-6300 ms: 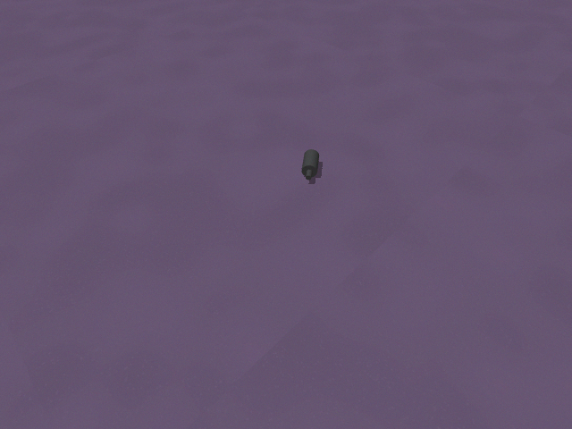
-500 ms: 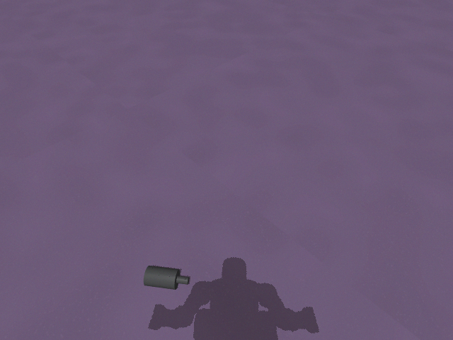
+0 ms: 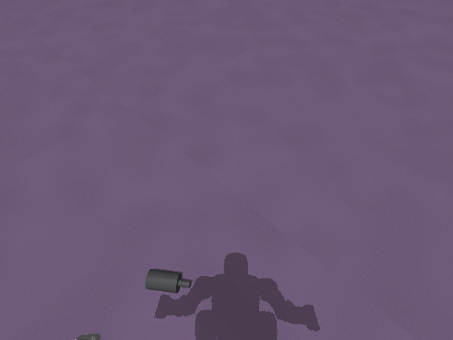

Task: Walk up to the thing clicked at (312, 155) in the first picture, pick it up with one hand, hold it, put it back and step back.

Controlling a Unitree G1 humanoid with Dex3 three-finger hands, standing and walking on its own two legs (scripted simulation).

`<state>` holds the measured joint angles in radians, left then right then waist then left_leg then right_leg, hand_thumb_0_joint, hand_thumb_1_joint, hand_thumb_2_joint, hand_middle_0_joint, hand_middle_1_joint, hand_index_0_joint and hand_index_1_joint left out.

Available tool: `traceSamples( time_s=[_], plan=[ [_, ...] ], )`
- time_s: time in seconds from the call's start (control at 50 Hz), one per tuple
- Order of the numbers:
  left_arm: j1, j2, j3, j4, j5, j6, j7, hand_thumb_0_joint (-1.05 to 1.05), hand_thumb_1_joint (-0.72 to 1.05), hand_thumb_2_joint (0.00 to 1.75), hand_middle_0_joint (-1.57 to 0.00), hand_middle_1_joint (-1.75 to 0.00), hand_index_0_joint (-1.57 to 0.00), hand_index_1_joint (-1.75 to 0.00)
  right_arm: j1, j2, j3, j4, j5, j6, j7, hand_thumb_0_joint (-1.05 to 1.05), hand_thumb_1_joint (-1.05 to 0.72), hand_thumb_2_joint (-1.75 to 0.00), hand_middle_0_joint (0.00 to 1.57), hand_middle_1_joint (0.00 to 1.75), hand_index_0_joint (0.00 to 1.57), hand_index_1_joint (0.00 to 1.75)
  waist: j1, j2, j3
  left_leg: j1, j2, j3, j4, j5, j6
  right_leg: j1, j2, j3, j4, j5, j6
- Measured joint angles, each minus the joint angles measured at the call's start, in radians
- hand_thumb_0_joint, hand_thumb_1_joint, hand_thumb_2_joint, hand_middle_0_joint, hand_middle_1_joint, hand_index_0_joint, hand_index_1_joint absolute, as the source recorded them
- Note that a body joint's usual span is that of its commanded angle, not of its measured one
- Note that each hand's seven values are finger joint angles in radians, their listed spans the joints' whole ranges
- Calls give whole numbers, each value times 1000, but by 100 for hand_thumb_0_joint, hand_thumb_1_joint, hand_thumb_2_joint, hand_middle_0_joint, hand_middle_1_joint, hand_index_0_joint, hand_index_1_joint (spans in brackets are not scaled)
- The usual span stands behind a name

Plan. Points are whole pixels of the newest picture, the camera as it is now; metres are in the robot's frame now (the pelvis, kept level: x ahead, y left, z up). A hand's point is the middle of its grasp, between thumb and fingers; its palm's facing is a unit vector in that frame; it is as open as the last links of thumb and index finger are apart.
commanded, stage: walk up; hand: left
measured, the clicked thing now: (169, 281) +0.48 +0.30 -0.73
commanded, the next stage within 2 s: stand in 0.58 s
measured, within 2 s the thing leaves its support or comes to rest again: neither
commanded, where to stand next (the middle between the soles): +0.07 +0.00 m, yaw -3 degrees
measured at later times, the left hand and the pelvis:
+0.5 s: hand out of the picture +0.08 +0.25 -0.15, palm faces +0.00 -0.94 -0.34, open 7.4 cm; pelvis +0.00 +0.00 +0.00, yaw +0 degrees
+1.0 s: hand out of the picture +0.07 +0.25 -0.15, palm faces -0.02 -0.94 -0.34, open 7.4 cm; pelvis -0.01 -0.01 +0.01, yaw +0 degrees
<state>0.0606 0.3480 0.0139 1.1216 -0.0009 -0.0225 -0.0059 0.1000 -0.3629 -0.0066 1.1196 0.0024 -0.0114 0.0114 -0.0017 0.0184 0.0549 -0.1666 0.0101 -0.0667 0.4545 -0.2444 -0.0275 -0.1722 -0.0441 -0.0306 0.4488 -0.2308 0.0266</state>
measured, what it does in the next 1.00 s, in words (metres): stands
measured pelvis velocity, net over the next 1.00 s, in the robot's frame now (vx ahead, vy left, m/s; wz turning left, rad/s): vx -0.01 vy -0.01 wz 0.00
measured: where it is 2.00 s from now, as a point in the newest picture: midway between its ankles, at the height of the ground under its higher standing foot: outside the picture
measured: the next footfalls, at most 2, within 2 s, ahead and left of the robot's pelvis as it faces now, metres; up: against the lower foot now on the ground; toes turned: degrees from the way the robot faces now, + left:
none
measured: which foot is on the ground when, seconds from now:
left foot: down 0.00-1.00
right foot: down 0.00-1.00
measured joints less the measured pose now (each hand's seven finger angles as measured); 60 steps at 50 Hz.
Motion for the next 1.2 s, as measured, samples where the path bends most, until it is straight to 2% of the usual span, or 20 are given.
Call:
traceSamples(
  time_s=[0.22,0.58,0.68,0.9,1.2],
  plan=[
    [-19,-6,2,20,8,3,-4,1,90,90,-20,-30,-20,-30,-23,7,5,6,-4,2,6,1,-91,-90,20,30,21,30,1,1,-3,26,4,0,-54,29,-4,24,3,-2,-50,27,-2],
    [18,-13,12,39,13,10,-5,1,90,90,-21,-30,-20,-30,10,10,1,24,-7,10,4,1,-91,-90,20,30,21,30,1,1,3,37,5,-3,-75,37,-4,39,4,-5,-76,36,-1],
    [15,-9,8,29,4,11,-4,1,90,90,-20,-30,-20,-30,0,13,5,18,-10,4,0,1,-91,-90,20,30,21,30,3,-9,17,47,4,2,-95,49,-6,40,2,0,-81,42,-1],
    [10,-6,-3,23,7,14,-7,1,90,90,-20,-30,-20,-30,-29,7,9,8,-7,6,0,1,-91,-90,20,30,21,30,3,-9,16,49,7,3,-113,70,-9,40,6,1,-97,62,-4],
    [41,1,-9,22,9,14,-11,1,90,90,-20,-30,-20,-30,1,3,9,19,-10,8,7,1,-91,-90,20,30,21,30,4,-4,11,40,15,0,-114,78,-15,31,13,-2,-97,71,-10]
  ],
)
